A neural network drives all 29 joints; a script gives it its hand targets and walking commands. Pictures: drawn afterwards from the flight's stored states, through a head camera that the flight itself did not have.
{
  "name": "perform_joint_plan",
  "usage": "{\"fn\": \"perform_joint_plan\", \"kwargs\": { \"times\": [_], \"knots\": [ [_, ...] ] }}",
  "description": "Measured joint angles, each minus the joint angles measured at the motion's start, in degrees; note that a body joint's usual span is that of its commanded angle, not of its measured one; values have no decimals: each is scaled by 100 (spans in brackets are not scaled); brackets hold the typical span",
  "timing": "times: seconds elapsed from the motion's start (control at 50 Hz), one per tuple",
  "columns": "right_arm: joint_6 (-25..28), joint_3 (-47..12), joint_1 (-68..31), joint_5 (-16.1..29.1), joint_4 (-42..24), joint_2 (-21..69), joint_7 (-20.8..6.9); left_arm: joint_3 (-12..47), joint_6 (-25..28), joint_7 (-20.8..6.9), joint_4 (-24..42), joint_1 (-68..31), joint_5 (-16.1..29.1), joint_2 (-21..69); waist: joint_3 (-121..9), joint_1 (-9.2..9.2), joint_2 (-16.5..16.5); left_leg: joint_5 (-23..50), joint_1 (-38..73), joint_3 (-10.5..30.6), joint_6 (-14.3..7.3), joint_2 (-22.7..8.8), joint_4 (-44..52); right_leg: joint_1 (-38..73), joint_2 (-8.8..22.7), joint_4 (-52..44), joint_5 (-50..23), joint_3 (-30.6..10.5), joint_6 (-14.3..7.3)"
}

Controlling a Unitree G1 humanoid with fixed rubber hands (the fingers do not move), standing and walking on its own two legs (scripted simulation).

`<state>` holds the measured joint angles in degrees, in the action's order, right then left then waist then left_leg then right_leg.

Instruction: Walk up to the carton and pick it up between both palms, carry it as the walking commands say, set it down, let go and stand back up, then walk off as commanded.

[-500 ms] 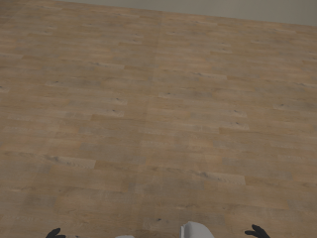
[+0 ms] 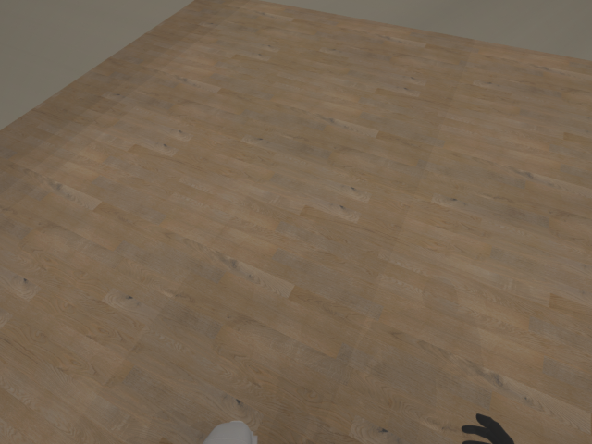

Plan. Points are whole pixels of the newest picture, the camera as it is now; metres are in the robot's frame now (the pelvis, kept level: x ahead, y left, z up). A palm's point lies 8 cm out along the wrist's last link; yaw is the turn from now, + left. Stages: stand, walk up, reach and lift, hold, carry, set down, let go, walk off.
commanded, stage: walk off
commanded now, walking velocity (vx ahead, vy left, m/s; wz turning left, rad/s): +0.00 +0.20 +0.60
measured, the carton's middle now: out of the picture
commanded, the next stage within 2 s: none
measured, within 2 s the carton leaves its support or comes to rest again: neither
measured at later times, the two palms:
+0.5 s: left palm out of the picture +0.00 +0.41 -0.11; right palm out of the picture +0.12 -0.11 -0.15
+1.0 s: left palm out of the picture -0.22 +0.52 -0.14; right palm (246, 418) +0.16 +0.09 -0.10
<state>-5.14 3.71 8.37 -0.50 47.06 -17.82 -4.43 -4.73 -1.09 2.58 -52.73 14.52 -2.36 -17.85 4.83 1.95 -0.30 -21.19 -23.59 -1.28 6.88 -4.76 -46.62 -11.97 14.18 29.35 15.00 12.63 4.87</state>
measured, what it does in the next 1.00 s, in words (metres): steps to the left, turning left: left foot, then right foot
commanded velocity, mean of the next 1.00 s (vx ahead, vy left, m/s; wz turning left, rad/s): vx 0.00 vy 0.20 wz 0.60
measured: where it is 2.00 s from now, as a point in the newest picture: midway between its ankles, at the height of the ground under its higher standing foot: outside the picture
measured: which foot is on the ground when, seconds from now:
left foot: up 0.00-0.06, down 0.08-0.48, up 0.50-0.86, down 0.88-1.00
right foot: down 0.00-0.08, up 0.10-0.46, down 0.48-0.88, up 0.90-1.00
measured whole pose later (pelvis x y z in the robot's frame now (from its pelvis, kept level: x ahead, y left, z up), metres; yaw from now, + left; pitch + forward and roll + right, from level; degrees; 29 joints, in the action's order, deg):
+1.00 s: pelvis -0.09 +0.25 -0.01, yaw +35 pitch +1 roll +0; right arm -2.8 2.6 7.2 -1.6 47.8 -15.8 -2.3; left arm -5.6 -4.4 2.4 -51.9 12.1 -0.9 -19.6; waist 5.1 1.0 3.1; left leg -13.5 -18.7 -2.0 -1.2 -0.4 -31.6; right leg -27.1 10.6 63.8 29.8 5.3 4.4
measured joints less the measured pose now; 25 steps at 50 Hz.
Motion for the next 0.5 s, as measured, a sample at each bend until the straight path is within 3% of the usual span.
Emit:
{"fn": "perform_joint_plan", "kwargs": {
  "times": [0.06,0.08,0.1,0.14,0.18,0.24,0.42,0.48,0.5],
  "knots": [
    [77,-25,-180,-51,-85,67,56,-67,-8,-60,-38,58,55,-144,-23,23,140,267,541,-274,-207,64,1174,-107,283,310,116,101,262],
    [136,-20,-223,-99,-83,83,74,-87,-17,-82,-36,95,60,-213,-34,8,215,585,692,-313,-327,142,1506,-243,410,621,243,72,233],
    [184,-34,-259,-111,-52,135,80,-117,-79,-90,-33,61,58,-278,1,2,333,643,583,-302,-462,245,1362,-475,421,1146,833,-163,191],
    [245,-79,-203,-96,-24,188,108,-124,-265,-49,18,-56,104,-292,18,-10,382,573,450,-212,-655,313,1199,-1023,83,2432,1681,-603,87],
    [234,-104,-89,-118,14,204,188,-94,-340,-24,84,-203,153,-231,19,-65,366,661,495,-112,-762,384,1398,-1416,-249,3234,1615,-738,-20],
    [192,-119,38,-127,49,184,275,-43,-329,7,139,-374,131,-105,-6,-207,315,870,560,17,-888,560,1676,-1735,-584,3648,1187,-741,-83],
    [121,-153,304,-148,139,163,239,142,-263,119,194,-669,249,303,-84,-420,-37,1051,556,314,-1235,1212,1782,-1071,-1224,1780,1028,-795,-387],
    [78,-157,398,-90,208,158,225,175,-157,159,197,-586,273,377,-158,-386,-169,1117,521,426,-1275,1444,1785,-433,-1301,497,566,-848,-474],
    [66,-141,404,-44,240,148,227,177,-116,176,178,-534,237,398,-148,-366,-258,776,422,484,-1150,1476,1515,-348,-1278,326,295,-783,-561]
  ]
}}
